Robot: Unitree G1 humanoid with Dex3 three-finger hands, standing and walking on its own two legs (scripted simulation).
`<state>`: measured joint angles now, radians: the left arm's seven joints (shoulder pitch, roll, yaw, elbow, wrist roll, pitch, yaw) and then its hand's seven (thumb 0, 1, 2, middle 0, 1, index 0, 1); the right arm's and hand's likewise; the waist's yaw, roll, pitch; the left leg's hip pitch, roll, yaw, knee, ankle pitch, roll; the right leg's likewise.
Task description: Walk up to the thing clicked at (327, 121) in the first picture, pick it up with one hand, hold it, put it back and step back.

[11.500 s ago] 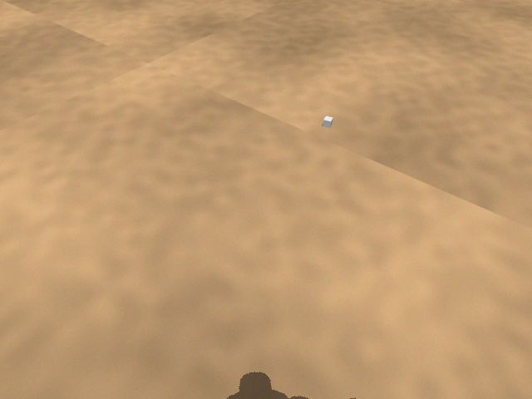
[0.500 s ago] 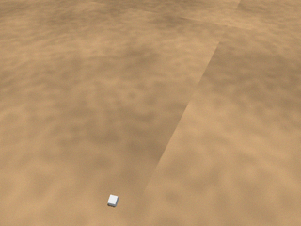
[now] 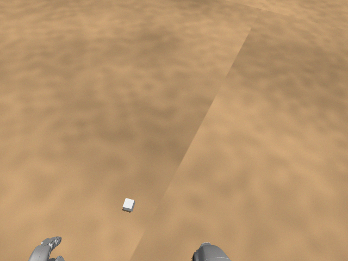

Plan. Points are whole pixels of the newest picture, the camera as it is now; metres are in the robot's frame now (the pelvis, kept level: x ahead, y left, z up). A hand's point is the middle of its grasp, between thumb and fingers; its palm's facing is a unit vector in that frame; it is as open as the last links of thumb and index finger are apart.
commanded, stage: walk up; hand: left
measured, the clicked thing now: (129, 204) +0.48 +0.21 -0.73
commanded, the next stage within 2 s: none
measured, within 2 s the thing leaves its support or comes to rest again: neither
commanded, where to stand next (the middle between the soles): +0.09 -0.02 m, yaw -2 degrees
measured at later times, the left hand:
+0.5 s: hand (87, 256) +0.17 +0.21 -0.12, palm faces -0.10 -0.91 -0.41, open 7.4 cm
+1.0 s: hand out of the picture +0.11 +0.26 -0.15, palm faces +0.03 -0.90 -0.43, open 7.4 cm
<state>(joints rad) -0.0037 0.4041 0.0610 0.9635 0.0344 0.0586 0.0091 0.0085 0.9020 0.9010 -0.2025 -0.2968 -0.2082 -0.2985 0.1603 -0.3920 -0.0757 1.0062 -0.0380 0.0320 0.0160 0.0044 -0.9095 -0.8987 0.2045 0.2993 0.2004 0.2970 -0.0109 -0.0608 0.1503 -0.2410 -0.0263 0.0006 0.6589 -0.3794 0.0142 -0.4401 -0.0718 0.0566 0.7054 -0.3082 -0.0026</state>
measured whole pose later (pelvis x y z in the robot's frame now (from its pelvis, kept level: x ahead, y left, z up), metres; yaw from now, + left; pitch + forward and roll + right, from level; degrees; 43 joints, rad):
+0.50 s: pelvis +0.04 -0.05 +0.01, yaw -4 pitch -4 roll +0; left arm 0.14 0.38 0.05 0.95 0.02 -0.02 -0.02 0.01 0.91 0.90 -0.20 -0.30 -0.21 -0.30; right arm 0.30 -0.42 -0.06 0.92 0.00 0.02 -0.01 0.01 -0.91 -0.90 0.21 0.30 0.20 0.30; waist -0.04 0.03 0.13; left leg -0.19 0.03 -0.06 0.78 -0.52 0.00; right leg -0.27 0.01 0.00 0.57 -0.23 -0.02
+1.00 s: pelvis +0.01 -0.02 +0.00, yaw +1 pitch -3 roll +0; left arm 0.11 0.42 0.06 0.93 0.00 0.04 0.04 0.01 0.90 0.90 -0.20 -0.30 -0.21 -0.30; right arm 0.19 -0.38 -0.06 0.89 -0.03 0.04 0.02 0.01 -0.91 -0.90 0.21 0.30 0.20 0.30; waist -0.01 -0.03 0.16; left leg -0.30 -0.02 -0.02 0.70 -0.35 0.01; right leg -0.45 0.01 0.09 1.01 -0.54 -0.03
